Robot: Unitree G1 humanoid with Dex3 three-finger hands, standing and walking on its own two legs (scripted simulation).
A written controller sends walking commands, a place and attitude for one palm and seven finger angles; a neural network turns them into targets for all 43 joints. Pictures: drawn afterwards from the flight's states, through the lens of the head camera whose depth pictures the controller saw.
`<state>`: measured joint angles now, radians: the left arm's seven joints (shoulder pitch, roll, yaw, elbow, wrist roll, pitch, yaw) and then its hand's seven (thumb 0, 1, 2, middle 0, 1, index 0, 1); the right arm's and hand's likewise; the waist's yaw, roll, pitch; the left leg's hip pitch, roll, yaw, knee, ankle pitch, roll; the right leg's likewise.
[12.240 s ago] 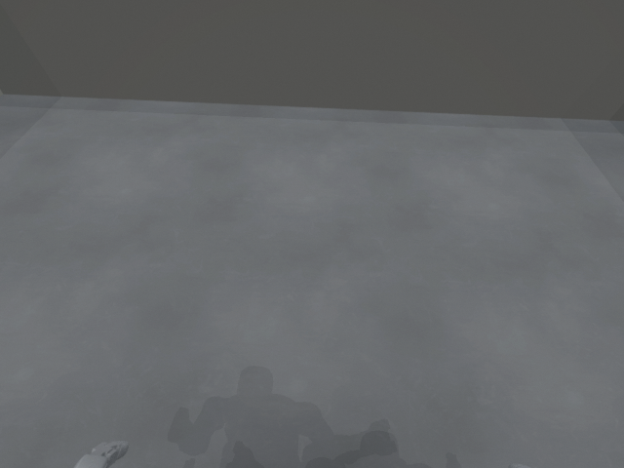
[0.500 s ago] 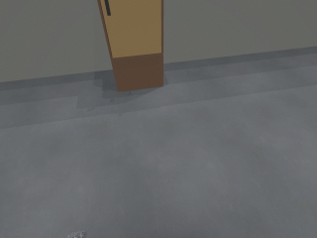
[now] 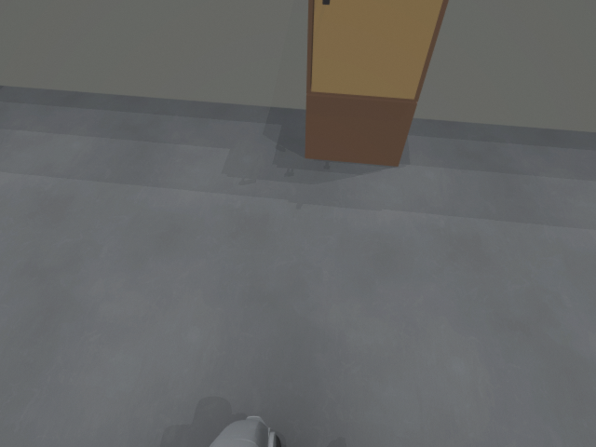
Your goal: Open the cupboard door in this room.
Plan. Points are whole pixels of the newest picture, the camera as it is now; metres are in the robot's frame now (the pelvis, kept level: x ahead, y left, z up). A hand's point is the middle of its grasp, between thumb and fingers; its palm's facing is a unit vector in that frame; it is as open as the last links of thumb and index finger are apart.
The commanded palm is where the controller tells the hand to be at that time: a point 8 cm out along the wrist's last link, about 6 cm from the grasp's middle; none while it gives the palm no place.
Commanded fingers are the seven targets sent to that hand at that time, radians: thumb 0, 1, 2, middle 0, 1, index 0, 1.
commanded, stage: turn or walk to find it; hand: left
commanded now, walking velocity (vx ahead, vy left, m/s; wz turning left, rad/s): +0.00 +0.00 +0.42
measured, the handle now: out of the picture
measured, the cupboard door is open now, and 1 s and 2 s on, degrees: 0 0 0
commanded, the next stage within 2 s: stand and wait in 0.18 s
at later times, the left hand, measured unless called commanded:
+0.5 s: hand (192, 397) +0.19 +0.20 -0.14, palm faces +0.08 -0.97 -0.23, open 7.3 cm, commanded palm none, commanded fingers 0.00 0.90 0.90 -0.20 -0.30 -0.20 -0.30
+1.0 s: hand out of the picture +0.07 +0.12 -0.16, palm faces +0.12 -0.98 -0.17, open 7.3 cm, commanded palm none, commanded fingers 0.00 0.90 0.90 -0.20 -0.30 -0.20 -0.30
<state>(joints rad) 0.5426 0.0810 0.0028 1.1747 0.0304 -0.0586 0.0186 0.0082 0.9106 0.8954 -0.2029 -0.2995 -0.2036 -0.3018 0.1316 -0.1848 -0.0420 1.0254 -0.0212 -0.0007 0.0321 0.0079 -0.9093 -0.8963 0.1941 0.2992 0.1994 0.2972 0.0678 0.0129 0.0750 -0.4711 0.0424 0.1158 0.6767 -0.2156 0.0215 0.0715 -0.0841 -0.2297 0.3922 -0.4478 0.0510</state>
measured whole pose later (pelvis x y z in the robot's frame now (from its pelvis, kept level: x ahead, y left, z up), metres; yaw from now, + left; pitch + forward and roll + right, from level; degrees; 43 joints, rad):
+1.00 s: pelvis +0.10 -0.04 +0.02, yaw +4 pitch -3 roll +1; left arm 0.31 0.10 0.00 1.16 0.00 0.00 0.03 0.01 0.92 0.90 -0.20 -0.30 -0.20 -0.30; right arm 0.32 -0.13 -0.01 1.17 -0.01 0.00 -0.03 0.00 -0.91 -0.90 0.20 0.30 0.20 0.30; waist 0.00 0.02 0.03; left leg -0.13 0.04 0.06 0.40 -0.22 -0.03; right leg -0.20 0.01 -0.11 0.43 -0.20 -0.06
